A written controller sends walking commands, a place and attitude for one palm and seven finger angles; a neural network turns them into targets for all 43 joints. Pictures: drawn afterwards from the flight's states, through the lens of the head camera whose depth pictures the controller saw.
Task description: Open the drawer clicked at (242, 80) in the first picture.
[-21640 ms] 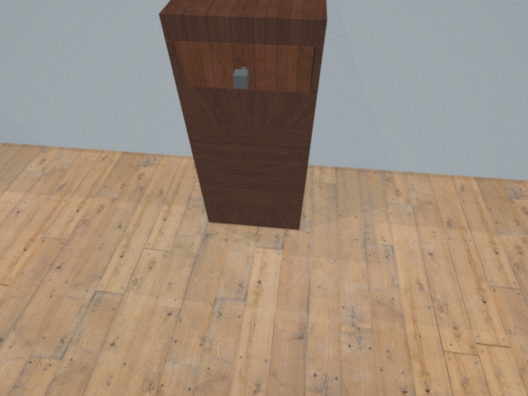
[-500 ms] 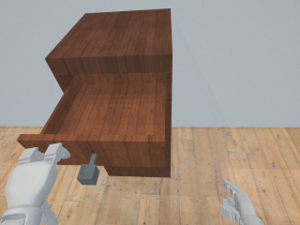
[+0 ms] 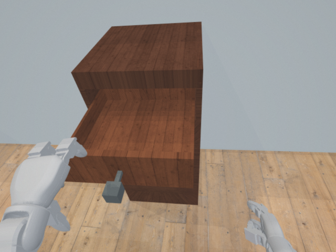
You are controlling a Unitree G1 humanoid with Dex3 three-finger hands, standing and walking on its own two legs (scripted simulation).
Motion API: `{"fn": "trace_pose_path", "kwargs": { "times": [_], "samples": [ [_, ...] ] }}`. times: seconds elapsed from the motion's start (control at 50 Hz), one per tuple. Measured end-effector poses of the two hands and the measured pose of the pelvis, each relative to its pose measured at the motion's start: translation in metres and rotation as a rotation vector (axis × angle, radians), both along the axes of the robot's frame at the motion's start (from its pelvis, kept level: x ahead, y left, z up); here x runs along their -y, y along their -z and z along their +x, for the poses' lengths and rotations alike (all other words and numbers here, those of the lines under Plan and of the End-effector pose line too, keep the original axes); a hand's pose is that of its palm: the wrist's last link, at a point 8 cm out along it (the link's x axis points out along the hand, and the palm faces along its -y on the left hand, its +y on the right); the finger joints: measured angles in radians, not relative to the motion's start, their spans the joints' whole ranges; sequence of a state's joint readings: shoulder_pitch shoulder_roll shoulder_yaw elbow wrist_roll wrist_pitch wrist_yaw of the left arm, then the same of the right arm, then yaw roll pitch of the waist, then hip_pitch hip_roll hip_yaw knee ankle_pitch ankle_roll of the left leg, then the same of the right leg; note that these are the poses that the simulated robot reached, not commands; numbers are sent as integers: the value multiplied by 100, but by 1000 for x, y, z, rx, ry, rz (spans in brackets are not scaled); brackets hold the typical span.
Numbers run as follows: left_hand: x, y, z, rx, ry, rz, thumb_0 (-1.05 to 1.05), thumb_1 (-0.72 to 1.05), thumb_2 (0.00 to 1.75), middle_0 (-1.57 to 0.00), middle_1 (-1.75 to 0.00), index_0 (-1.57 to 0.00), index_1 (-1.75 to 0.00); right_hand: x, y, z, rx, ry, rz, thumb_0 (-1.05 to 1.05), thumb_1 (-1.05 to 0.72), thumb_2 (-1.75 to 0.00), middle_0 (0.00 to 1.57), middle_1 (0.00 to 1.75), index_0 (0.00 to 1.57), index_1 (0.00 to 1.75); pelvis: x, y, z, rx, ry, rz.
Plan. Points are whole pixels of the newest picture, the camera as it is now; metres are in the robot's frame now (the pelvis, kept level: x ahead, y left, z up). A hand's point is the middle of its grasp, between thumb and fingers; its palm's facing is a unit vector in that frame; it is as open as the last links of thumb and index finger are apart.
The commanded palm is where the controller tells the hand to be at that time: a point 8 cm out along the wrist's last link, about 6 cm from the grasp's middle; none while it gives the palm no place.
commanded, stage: lift the hand off the handle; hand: left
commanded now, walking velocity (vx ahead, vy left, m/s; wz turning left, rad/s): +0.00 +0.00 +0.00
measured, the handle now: (116, 185) +0.26 +0.19 +0.02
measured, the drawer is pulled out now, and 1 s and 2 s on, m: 0.29 0.29 0.29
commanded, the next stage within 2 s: draw the hand back to the body in 0.42 s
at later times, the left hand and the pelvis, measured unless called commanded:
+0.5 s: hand (62, 168) +0.20 +0.23 +0.18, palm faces +0.16 -0.08 -0.98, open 13.9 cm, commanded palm +0.15 +0.23 +0.23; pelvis -0.01 +0.00 +0.00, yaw +0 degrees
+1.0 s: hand (52, 178) +0.18 +0.24 +0.17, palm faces +0.14 -0.04 -0.99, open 13.9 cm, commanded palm +0.14 +0.25 +0.23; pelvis -0.01 -0.01 +0.00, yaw +1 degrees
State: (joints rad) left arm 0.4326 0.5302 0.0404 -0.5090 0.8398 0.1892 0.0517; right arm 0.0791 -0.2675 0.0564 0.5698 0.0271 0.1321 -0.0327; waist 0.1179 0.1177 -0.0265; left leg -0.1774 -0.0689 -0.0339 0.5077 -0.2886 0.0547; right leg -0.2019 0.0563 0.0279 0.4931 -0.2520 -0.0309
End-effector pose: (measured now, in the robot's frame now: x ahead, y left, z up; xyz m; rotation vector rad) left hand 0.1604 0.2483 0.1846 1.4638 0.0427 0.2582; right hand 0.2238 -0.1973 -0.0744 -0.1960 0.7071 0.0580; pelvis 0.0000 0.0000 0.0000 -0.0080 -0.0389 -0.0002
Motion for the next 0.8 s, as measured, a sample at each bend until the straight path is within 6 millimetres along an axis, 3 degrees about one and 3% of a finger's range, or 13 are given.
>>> {"fn": "trace_pose_path", "kwargs": {
  "times": [0.14, 0.36, 0.52, 0.8],
  "samples": [
    [12, -19, 5, 42, 82, 30, 0, -49, 30, -33, -120, -32, -120, -8, -2, -3, 3, -17, 8, 1, -91, -90, 20, 30, 20, 30, -4, -2, -4, 17, 0, 1],
    [11, -51, 11, 80, 67, 26, 0, -49, 30, -32, -120, -32, -120, -20, -4, -1, 14, -42, 66, 1, -91, -90, 20, 30, 20, 30, -5, -4, -10, 29, -4, 6],
    [15, -43, 11, 10, 79, 22, 0, -49, 30, -32, -120, -32, -120, -18, -6, 0, 19, -60, 72, 1, -91, -90, 20, 30, 20, 30, 0, -4, -14, 24, -5, 9],
    [0, -39, 1, 0, 37, 40, 0, -49, 30, -32, -120, -32, -120, 5, -1, -8, 4, -42, 17, 1, -91, -90, 20, 30, 20, 30, 10, -2, -12, 21, -17, 4]
  ]
}}
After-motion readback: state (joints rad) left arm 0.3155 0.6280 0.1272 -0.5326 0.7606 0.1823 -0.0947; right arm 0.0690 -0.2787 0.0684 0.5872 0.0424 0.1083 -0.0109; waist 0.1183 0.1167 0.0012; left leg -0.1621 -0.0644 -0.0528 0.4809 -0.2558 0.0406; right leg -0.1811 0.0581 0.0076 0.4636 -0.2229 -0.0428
